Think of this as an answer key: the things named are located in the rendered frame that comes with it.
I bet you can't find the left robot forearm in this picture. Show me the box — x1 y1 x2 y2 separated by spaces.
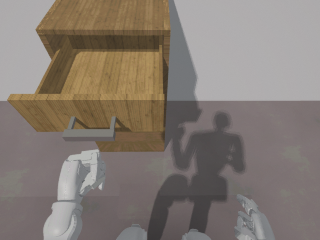
43 200 83 240

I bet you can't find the cabinet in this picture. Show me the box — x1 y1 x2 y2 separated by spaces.
35 0 171 152

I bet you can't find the left robot shin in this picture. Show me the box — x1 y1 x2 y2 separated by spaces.
131 224 141 228

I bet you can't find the drawer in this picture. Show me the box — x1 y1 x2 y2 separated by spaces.
7 34 165 132

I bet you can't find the robot right hand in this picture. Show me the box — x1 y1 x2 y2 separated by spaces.
234 194 275 240

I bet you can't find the robot left hand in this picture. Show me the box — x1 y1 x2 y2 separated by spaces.
57 149 106 203

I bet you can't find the robot left thigh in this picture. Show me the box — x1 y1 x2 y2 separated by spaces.
116 227 147 240

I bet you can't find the handle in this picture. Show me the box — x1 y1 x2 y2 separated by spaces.
62 116 116 142

